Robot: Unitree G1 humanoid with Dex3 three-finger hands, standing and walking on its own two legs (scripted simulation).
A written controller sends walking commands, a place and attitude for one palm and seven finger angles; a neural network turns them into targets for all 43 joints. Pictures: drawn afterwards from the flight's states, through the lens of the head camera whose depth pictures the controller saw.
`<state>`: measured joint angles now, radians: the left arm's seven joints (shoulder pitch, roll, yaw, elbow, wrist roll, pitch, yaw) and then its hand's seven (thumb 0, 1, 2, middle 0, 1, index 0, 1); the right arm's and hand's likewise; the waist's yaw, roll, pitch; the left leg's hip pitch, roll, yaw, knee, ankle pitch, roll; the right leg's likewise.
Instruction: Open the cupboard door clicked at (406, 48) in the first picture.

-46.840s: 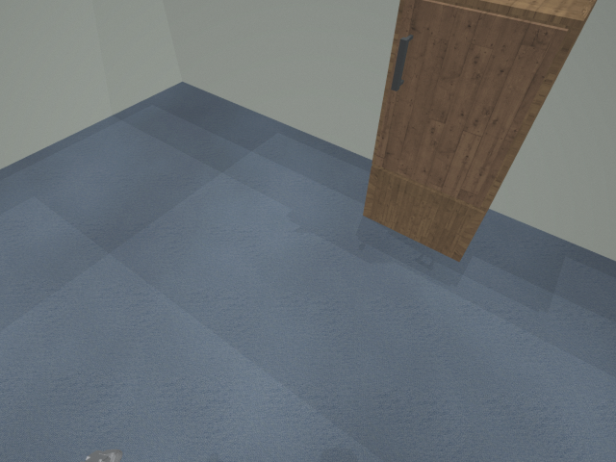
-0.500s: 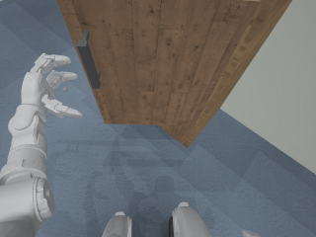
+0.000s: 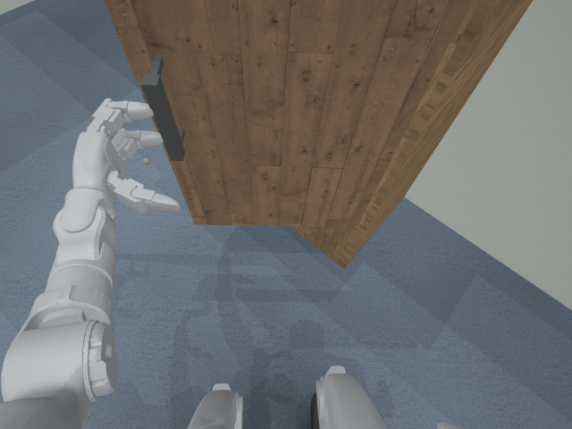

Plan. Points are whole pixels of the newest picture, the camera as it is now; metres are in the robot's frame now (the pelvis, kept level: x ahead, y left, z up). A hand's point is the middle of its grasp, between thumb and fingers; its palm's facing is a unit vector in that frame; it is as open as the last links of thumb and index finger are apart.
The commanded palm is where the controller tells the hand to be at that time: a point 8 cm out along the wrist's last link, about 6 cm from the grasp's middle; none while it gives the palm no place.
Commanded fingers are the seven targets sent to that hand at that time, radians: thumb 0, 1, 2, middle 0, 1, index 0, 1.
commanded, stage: slide the fingers in behind the handle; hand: left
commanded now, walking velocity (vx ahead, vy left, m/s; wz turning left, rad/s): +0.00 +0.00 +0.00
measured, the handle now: (168, 113) +0.56 +0.16 +0.06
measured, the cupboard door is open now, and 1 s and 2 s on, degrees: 41 41 41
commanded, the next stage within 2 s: move the hooked fingers beside the handle in 0.78 s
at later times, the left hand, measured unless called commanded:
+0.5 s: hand (152, 166) +0.46 +0.17 +0.06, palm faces +0.01 -1.00 -0.01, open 14.5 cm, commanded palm +0.44 +0.19 +0.07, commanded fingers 0.00 -0.50 0.30 -0.30 -1.20 -0.30 -1.20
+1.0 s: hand (150, 164) +0.46 +0.17 +0.06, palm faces +0.00 -1.00 -0.01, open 14.3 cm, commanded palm +0.44 +0.20 +0.07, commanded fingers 0.00 -0.50 0.30 -0.30 -1.20 -0.30 -1.20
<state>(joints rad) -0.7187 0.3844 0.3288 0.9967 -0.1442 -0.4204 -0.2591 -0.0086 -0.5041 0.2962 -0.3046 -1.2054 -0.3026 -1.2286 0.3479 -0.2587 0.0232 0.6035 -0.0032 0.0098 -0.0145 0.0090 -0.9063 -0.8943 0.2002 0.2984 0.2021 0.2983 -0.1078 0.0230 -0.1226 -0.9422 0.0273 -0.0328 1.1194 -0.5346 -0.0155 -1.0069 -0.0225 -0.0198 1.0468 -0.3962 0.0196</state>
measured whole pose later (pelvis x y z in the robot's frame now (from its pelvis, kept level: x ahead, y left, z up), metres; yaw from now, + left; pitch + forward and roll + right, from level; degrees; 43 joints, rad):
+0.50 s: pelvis +0.01 +0.00 +0.01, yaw +1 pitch +20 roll -2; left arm -0.68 0.31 0.23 0.95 -0.16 -0.43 -0.17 -0.01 -0.50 0.30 -0.20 -1.17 -0.19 -1.20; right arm 0.33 -0.26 0.00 0.63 -0.01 0.00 0.00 0.01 -0.91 -0.89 0.20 0.30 0.20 0.30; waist -0.08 0.03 -0.13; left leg -0.91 0.02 -0.05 1.10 -0.53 -0.02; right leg -0.96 -0.03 -0.04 1.02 -0.40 0.02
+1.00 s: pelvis +0.01 +0.01 +0.00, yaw +1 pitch +20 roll -2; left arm -0.71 0.31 0.22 0.96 -0.16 -0.43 -0.18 -0.01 -0.50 0.30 -0.24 -1.21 -0.23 -1.22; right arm 0.32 -0.25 0.01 0.64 -0.01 0.00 0.00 0.01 -0.91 -0.89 0.20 0.30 0.20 0.30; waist -0.07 0.03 -0.13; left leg -0.93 0.01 -0.06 1.11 -0.54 -0.01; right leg -0.97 -0.04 -0.04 1.04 -0.41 0.03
